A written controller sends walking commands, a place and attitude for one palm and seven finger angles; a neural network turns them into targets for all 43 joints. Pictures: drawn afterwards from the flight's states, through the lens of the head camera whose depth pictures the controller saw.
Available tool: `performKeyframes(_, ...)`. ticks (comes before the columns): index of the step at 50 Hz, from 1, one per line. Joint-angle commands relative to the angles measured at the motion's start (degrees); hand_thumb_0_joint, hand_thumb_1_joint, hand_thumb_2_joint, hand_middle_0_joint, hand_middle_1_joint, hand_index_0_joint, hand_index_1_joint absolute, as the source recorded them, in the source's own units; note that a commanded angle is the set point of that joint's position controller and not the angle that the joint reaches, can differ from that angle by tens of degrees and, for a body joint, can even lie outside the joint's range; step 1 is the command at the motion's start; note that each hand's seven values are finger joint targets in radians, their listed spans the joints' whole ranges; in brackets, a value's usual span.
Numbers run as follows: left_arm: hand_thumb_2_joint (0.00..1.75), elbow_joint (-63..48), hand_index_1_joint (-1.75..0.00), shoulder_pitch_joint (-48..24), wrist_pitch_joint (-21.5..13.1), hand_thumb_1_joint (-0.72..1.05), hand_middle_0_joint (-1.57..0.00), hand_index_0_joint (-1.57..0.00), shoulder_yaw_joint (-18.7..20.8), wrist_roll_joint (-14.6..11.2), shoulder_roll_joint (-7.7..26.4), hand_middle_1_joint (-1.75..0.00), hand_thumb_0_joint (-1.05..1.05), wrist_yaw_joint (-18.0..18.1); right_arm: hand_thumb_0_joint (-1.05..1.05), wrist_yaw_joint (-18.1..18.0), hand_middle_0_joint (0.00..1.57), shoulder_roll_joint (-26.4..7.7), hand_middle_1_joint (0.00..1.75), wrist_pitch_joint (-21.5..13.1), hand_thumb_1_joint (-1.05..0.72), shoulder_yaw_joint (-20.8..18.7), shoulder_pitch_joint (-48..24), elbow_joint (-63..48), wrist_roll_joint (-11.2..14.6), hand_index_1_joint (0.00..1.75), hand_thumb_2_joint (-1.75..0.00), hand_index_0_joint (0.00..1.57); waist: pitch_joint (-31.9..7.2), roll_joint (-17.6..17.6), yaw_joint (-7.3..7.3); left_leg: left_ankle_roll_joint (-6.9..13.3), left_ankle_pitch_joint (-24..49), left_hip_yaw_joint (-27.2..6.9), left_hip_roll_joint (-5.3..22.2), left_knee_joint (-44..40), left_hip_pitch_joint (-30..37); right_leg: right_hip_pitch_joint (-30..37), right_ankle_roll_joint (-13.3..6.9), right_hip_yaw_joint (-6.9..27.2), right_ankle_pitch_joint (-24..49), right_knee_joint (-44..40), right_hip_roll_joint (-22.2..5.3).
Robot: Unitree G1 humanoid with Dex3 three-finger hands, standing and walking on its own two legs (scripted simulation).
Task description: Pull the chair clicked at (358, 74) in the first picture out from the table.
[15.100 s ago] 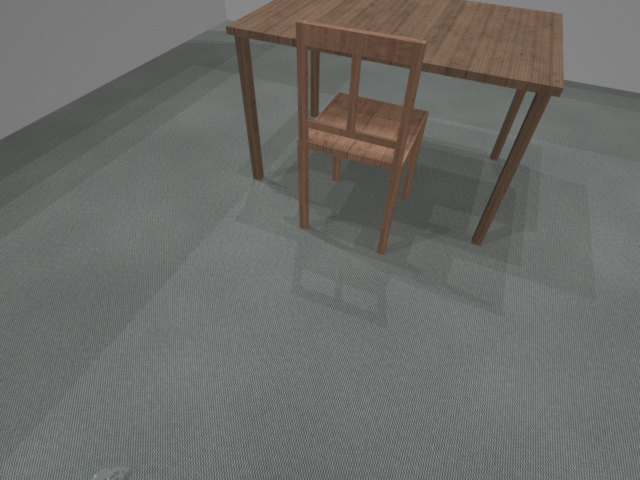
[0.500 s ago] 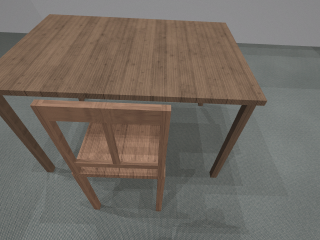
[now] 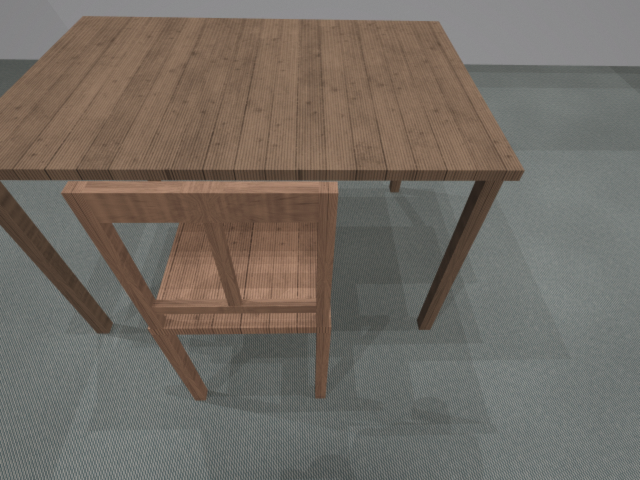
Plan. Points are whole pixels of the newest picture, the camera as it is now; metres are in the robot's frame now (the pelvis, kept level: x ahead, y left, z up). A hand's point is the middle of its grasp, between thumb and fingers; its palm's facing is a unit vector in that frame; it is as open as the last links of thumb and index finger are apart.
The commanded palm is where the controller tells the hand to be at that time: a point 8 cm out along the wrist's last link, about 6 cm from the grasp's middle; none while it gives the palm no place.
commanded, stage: come to a stop and stand still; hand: left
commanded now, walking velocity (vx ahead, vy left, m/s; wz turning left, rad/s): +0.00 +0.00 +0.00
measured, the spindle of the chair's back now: (224, 265) +0.47 +0.19 -0.09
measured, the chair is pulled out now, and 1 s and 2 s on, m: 0.00 0.00 0.00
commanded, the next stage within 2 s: look again from close up in 0.46 s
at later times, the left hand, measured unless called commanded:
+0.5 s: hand out of the picture -0.05 +0.20 -0.17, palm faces +0.01 -0.98 -0.20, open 7.3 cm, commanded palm none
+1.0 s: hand out of the picture +0.02 +0.18 -0.17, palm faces +0.00 -0.98 -0.19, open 7.3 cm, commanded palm none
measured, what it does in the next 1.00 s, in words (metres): stands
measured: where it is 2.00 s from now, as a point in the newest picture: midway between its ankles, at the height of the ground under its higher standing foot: outside the picture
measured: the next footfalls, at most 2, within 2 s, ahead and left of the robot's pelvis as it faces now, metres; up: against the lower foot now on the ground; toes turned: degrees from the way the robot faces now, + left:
none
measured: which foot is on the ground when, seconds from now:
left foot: down 0.00-1.00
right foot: down 0.00-1.00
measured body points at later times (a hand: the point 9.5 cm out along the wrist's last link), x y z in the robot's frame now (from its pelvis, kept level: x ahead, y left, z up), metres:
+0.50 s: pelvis -0.03 +0.02 +0.01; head -0.01 +0.02 +0.46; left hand -0.05 +0.25 -0.15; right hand -0.03 -0.22 -0.15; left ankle +0.02 +0.11 -0.73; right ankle -0.02 -0.12 -0.73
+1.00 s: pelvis +0.01 +0.01 +0.01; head +0.02 +0.01 +0.46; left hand +0.02 +0.23 -0.15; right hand +0.04 -0.22 -0.14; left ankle +0.02 +0.11 -0.73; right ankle -0.02 -0.12 -0.73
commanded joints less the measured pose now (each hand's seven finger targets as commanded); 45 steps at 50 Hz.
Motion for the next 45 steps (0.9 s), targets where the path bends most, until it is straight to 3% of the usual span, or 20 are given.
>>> performKeyframes(1,0.9,-3.8,-0.3,2.1,0.7,0.9,-0.2,-0.2,0.7,0.1,5.6,-0.3,0.0,0.2,0.0,0.0,0.2,-6.4,0.3,-1.0,-0.9,0.0,2.3,-2.8,-0.6,0.3,-0.9,0.2,1.8,7.2,1.32,3.8,5.2,-9.5,7.5,-11.6,-1.4,-2.0,-1.5,2.0,-0.6,-5.4,-2.8)
performKeyframes(2,0.9,-3.4,-0.3,2.1,0.9,0.9,-0.2,-0.2,0.5,0.4,6.0,-0.3,0.0,-0.1,0.0,0.2,0.2,-6.5,0.3,-0.7,-0.9,0.0,0.7,-3.3,-0.6,0.3,-0.9,0.2,5.5,6.6,1.61,3.4,-3.9,-10.0,6.4,-13.8,-4.8,-3.1,-1.6,2.6,-2.8,-6.7,-2.9)
performKeyframes(4,0.9,-3.3,-0.3,1.7,0.8,0.9,-0.2,-0.2,0.1,0.5,6.8,-0.3,0.0,-0.6,0.0,0.5,0.2,-7.2,0.3,-0.4,-0.9,-0.1,0.6,-4.0,-0.7,0.3,-0.9,0.2,9.0,2.2,1.15,2.3,-13.8,-9.7,4.5,-16.2,-6.8,-6.1,-2.0,4.4,-6.0,-8.9,-3.3)
performKeyframes(6,0.9,-3.3,-0.3,2.0,0.8,0.9,-0.2,-0.2,0.1,0.5,7.0,-0.3,0.0,-0.9,0.0,0.6,0.2,-7.7,0.3,-0.4,-0.9,0.0,1.7,-3.5,-0.9,0.3,-0.9,0.2,8.4,2.5,0.98,2.0,-15.8,-9.8,4.2,-17.6,-6.2,-7.0,-1.9,4.6,-7.9,-9.3,-3.3)
performKeyframes(10,0.9,-3.4,-0.3,3.4,0.9,0.9,-0.2,-0.2,0.3,0.6,6.9,-0.3,0.0,-1.2,0.0,0.7,0.2,-7.9,0.3,-0.3,-0.9,-0.2,2.5,-3.1,-1.0,0.3,-0.9,0.2,5.2,-1.5,1.22,2.5,-17.9,-10.0,4.6,-18.8,-5.3,-6.3,-1.4,4.3,-9.8,-9.6,-3.2)
performKeyframes(13,0.9,-3.1,-0.3,4.0,0.6,0.9,-0.2,-0.2,0.4,0.4,6.8,-0.3,0.0,-1.4,0.0,0.6,0.2,-8.2,0.3,-0.5,-0.9,0.0,2.8,-2.7,-1.0,0.3,-0.9,0.2,0.7,-1.4,1.07,2.2,-14.5,-9.4,3.9,-17.2,-2.4,-5.8,-1.4,5.4,-8.8,-10.0,-4.0)
performKeyframes(17,0.9,-2.0,-0.3,4.5,0.4,0.9,-0.2,-0.2,0.2,0.2,6.5,-0.3,0.0,-1.6,0.0,0.4,0.2,-7.9,0.3,-0.8,-0.9,0.2,3.4,-1.2,-0.8,0.3,-0.9,0.2,-0.3,0.2,0.98,2.0,-13.4,-9.2,4.0,-17.3,-1.3,-5.6,-1.5,5.6,-7.5,-10.3,-4.4)
performKeyframes(21,0.9,-0.4,-0.3,5.4,0.1,0.9,-0.2,-0.2,-0.1,0.2,6.4,-0.3,0.0,-1.6,0.0,0.4,0.2,-7.4,0.3,-1.2,-0.9,0.5,3.8,0.6,-0.5,0.3,-0.9,0.2,0.2,0.9,1.19,2.0,-12.2,-9.8,4.3,-17.9,-1.7,-4.7,-1.6,5.8,-4.8,-10.5,-4.7)
performKeyframes(25,0.9,1.4,-0.3,6.1,-0.1,0.9,-0.2,-0.2,-0.3,0.1,5.9,-0.3,0.0,-1.4,0.0,0.3,0.2,-6.7,0.3,-1.3,-0.9,0.7,4.8,2.4,-0.3,0.3,-0.9,0.2,2.0,-0.8,1.15,2.0,-10.3,-9.7,4.6,-18.2,-1.1,-5.3,-1.6,5.5,-3.2,-11.2,-5.2)
performKeyframes(29,0.9,3.0,-0.3,7.0,-0.6,0.9,-0.2,-0.2,-0.8,-0.1,5.6,-0.3,0.0,-1.3,0.0,0.2,0.2,-6.3,0.3,-1.8,-0.9,1.0,5.4,3.9,-0.1,0.3,-0.9,0.2,-0.1,-0.9,1.13,1.8,-4.0,-8.1,4.1,-16.3,1.6,-4.0,-1.6,6.1,1.8,-11.4,-6.0)
performKeyframes(37,0.9,4.1,-0.3,6.4,-0.8,0.9,-0.2,-0.2,-0.8,-0.2,5.3,-0.3,0.0,-0.9,0.0,-0.2,0.2,-5.3,0.3,-2.3,-0.9,1.4,5.1,5.5,0.1,0.3,-0.9,0.2,-0.5,-0.5,1.12,1.5,6.4,-6.3,3.9,-13.9,4.4,-2.5,-1.2,6.0,9.1,-10.6,-6.2)
performKeyframes(45,0.9,4.2,-0.3,5.3,-0.8,0.9,-0.2,-0.2,-0.6,-0.1,5.4,-0.3,0.0,-0.7,0.0,-0.5,0.2,-4.9,0.3,-2.4,-0.9,1.4,3.8,6.2,0.0,0.3,-0.9,0.2,-0.9,-1.8,1.28,1.4,12.6,-5.1,4.3,-12.7,6.3,-1.1,-1.0,5.9,14.6,-10.3,-6.4)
